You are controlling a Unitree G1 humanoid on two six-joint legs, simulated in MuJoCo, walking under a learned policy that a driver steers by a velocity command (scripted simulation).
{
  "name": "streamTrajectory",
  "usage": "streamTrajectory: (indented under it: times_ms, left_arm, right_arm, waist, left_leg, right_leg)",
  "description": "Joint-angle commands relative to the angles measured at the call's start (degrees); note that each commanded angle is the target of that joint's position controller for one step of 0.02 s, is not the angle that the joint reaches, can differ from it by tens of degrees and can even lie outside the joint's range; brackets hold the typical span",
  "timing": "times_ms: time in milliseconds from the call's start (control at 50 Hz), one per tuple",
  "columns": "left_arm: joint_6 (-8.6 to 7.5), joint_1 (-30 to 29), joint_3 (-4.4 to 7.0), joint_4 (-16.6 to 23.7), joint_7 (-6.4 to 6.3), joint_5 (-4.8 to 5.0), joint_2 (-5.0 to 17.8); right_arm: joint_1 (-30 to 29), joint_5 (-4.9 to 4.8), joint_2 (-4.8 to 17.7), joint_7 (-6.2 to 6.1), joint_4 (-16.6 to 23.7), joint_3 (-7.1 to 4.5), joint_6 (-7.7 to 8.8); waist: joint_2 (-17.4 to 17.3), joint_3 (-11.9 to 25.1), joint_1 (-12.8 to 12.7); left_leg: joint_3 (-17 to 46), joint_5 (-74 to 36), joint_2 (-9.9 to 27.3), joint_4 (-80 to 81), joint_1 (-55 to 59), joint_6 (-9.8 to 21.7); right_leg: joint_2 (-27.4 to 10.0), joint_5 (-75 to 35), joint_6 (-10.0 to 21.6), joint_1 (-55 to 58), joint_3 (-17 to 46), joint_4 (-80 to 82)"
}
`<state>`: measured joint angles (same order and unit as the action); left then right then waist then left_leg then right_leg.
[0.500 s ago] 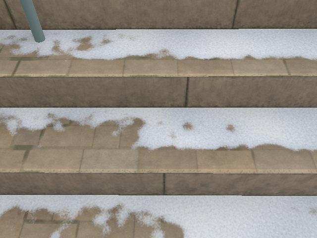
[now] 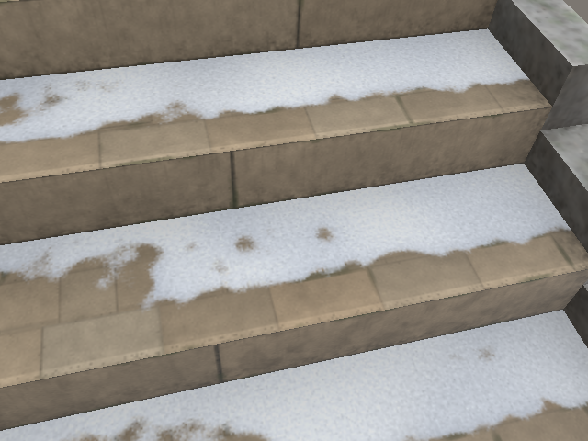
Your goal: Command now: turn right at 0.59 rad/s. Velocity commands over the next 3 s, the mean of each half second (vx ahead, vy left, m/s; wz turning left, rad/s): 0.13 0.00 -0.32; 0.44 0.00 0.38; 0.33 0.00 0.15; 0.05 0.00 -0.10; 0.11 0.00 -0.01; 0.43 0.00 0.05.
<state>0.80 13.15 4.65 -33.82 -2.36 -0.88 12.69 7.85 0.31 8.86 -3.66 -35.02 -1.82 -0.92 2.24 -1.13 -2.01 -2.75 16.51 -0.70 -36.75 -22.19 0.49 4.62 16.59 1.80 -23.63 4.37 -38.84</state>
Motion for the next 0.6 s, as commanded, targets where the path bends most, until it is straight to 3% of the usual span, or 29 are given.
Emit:
streamTrajectory:
  times_ms: [20,40,60,80,100,120,200,240,280,300,320,340,360,400,420,440,460,480,500,520,560,580,600]
  left_arm:
    - [-0.24,-2.5,1.03,5.78,0.44,0.83,2.2]
    - [0.06,0.12,1.88,4.5,0.49,-1.51,5.32]
    - [0.39,0.72,2.07,2.96,0.98,-1.81,5.22]
    - [1.04,-1.15,2.27,2.65,1.6,-1.67,5.84]
    - [1.59,-2.69,2.23,3.09,2.61,-1.26,5.8]
    - [1.88,-3.95,1.82,3.74,3.0,-1.46,4.22]
    - [2.34,-4.19,0.79,3.51,3.06,-1.67,2.38]
    - [2.46,-5.3,-0.03,4.12,3.03,-1.55,1.56]
    - [2.37,-6.92,-0.78,4.85,3.44,-1.2,1.07]
    - [2.03,-7.38,-1.23,5.03,3.56,-0.76,0.33]
    - [1.85,-5.69,-1.43,3.27,4.32,0.11,0.68]
    - [1.61,-5.01,-1.52,2.94,4.72,0.81,0.81]
    - [1.0,-4.75,-1.26,3.38,5.15,1.06,1.63]
    - [0.03,4.2,-1.29,-0.37,4.77,0.98,0.58]
    - [-0.91,9.24,-1.33,-2.83,4.46,0.67,0.46]
    - [-2.35,14.03,-0.82,-3.62,4.09,-0.32,2.72]
    - [-2.73,17.64,1.19,-2.89,2.7,-1.47,9.86]
    - [-2.94,14.59,0.87,-1.49,1.57,-1.08,7.81]
    - [-3.84,9.89,-0.05,-0.63,1.07,-0.65,6.67]
    - [-4.77,7.87,-0.46,-0.82,1.32,-1.0,5.41]
    - [-6.74,4.07,-1.64,-1.36,1.29,-1.05,2.74]
    - [-7.43,5.45,-2.11,-3.47,1.17,-1.38,1.53]
    - [-8.0,9.04,-2.04,-6.26,1.59,-1.86,1.4]
  right_arm:
    - [4.33,1.79,13.14,-1.11,4.24,-3.34,0.68]
    - [3.79,1.41,11.32,-0.8,6.25,-3.23,0.64]
    - [1.63,1.48,7.81,-0.58,6.18,-1.88,0.92]
    - [-1.15,1.91,6.49,-0.4,6.38,-1.33,1.38]
    - [-1.44,1.75,6.37,-0.61,4.74,-1.41,1.77]
    - [0.25,1.86,6.93,-1.09,4.25,-1.75,1.97]
    - [5.97,1.82,8.07,-1.45,2.92,-2.17,2.04]
    - [7.93,2.19,9.01,-1.07,2.21,-2.47,2.34]
    - [8.42,2.35,9.72,-0.61,1.87,-2.71,2.28]
    - [9.66,2.44,10.26,-0.42,1.55,-2.81,1.9]
    - [9.43,2.26,10.3,0.1,1.26,-2.94,1.45]
    - [8.34,2.44,10.67,0.37,1.0,-2.92,1.44]
    - [7.78,1.53,12.21,0.71,0.48,-3.21,2.05]
    - [6.27,0.7,12.14,2.09,-1.6,-3.42,2.53]
    - [6.39,0.71,10.16,2.88,-2.48,-2.99,1.99]
    - [4.23,0.72,7.0,3.66,-2.02,-2.19,1.71]
    - [0.85,-0.18,5.02,3.87,0.59,-1.71,1.73]
    - [1.67,0.92,8.29,3.02,-0.19,-3.07,1.65]
    - [2.04,1.26,8.38,3.01,-0.6,-3.36,1.93]
    - [5.12,1.41,8.62,2.84,-2.53,-3.39,2.1]
    - [7.96,1.55,7.44,3.47,-4.75,-3.26,2.8]
    - [7.33,1.4,5.77,4.09,-4.34,-2.98,2.78]
    - [5.95,1.22,3.89,4.07,-4.46,-2.62,2.14]
  waist:
    - [-21.72,7.17,3.52]
    - [-18.0,9.67,3.24]
    - [-11.5,6.76,1.48]
    - [-7.77,2.35,0.0]
    - [-7.54,0.11,0.09]
    - [-9.11,-0.2,0.52]
    - [-8.41,4.33,3.31]
    - [-9.33,5.84,4.4]
    - [-10.94,4.92,5.44]
    - [-10.78,4.36,6.13]
    - [-10.53,4.52,6.52]
    - [-12.31,3.21,6.18]
    - [-13.38,2.42,4.8]
    - [-10.21,1.32,0.06]
    - [-5.01,0.64,-1.77]
    - [5.02,0.66,-4.72]
    - [18.26,2.61,-7.57]
    - [9.15,-0.48,-5.42]
    - [6.2,-4.49,-1.46]
    - [2.8,-4.28,0.74]
    - [-1.5,-2.59,3.48]
    - [-2.08,-2.15,3.66]
    - [-0.2,-0.46,2.13]
  left_leg:
    - [26.25,-16.65,24.54,19.37,15.72,8.26]
    - [29.41,-14.29,26.47,19.94,11.8,12.91]
    - [24.8,-3.7,22.06,19.45,9.27,13.32]
    - [18.92,1.84,18.27,18.54,7.15,11.74]
    - [13.08,1.11,14.31,17.02,8.04,11.15]
    - [11.77,-2.13,13.49,14.83,8.98,12.38]
    - [10.95,-14.55,16.11,10.91,16.5,15.06]
    - [13.22,0.41,17.27,13.71,18.45,14.82]
    - [15.0,14.9,17.95,18.01,17.63,13.89]
    - [15.48,17.99,18.19,19.45,17.16,13.45]
    - [11.54,18.93,15.99,20.83,13.4,12.24]
    - [10.06,19.26,14.33,21.17,9.82,11.49]
    - [10.9,20.0,16.7,23.22,3.51,11.02]
    - [8.66,28.19,15.29,21.69,-6.59,9.86]
    - [5.79,28.35,11.58,14.77,-11.26,9.01]
    - [0.14,22.35,6.18,-4.31,-18.56,6.99]
    - [-1.84,17.79,-0.39,-25.52,-29.89,3.12]
    - [7.65,10.77,-0.22,-44.14,-30.38,2.31]
    - [9.91,5.1,-1.06,-53.92,-34.03,1.33]
    - [8.24,3.18,-1.29,-65.05,-36.47,1.03]
    - [8.07,-2.17,0.17,-70.56,-38.31,0.44]
    - [7.92,-5.04,-0.01,-72.15,-38.57,0.73]
    - [5.96,-4.19,-1.5,-81.32,-41.54,1.82]
  right_leg:
    - [3.52,17.97,-1.17,-17.15,-2.23,-18.52]
    - [0.46,18.95,-2.84,-14.88,-0.09,-31.64]
    - [-0.61,13.71,-3.56,-15.45,1.79,-38.5]
    - [-2.07,9.84,-4.34,-17.26,1.6,-39.77]
    - [-1.12,5.72,-5.47,-19.8,-0.52,-38.59]
    - [-0.23,3.49,-6.52,-20.53,0.61,-38.46]
    - [1.79,5.86,-7.85,-21.64,0.01,-36.04]
    - [0.54,7.49,-7.23,-21.86,-1.27,-30.38]
    - [-1.33,9.44,-6.49,-20.12,-3.81,-22.3]
    - [-1.97,12.49,-5.97,-17.94,-5.15,-18.38]
    - [-1.31,16.36,-5.03,-11.38,-9.39,-12.1]
    - [-1.41,16.67,-3.69,-5.39,-11.28,-5.9]
    - [-2.91,12.59,-0.59,3.9,-9.61,-2.07]
    - [-1.43,3.41,3.89,19.54,-12.28,7.89]
    - [-0.3,3.9,4.12,26.56,-11.31,12.82]
    - [-8.94,9.33,4.26,32.76,0.76,18.62]
    - [-24.04,34.93,8.91,31.12,27.66,30.77]
    - [-26.74,37.26,10.29,23.6,32.16,32.49]
    - [-26.36,32.05,10.02,18.4,27.41,31.28]
    - [-24.41,25.98,9.11,17.72,21.74,29.09]
    - [-19.91,16.3,6.09,15.29,11.07,27.05]
    - [-19.02,12.34,4.8,14.45,8.26,26.68]
    - [-19.2,11.33,5.46,16.04,6.55,25.24]
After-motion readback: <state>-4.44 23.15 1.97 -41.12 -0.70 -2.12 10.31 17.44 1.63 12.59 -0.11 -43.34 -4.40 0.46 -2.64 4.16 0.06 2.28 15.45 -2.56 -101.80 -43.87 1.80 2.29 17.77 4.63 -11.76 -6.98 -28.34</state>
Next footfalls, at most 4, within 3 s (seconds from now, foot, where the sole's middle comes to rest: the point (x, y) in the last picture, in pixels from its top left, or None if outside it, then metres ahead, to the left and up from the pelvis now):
0.42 right None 0.06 -0.09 -0.76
0.96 left None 0.38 0.08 -0.59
1.42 right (300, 253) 0.73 0.03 -0.42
2.14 left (165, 266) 0.68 0.29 -0.42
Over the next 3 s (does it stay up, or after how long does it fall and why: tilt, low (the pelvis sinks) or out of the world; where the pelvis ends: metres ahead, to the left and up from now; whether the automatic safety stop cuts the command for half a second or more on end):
stays up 0.86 0.03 0.43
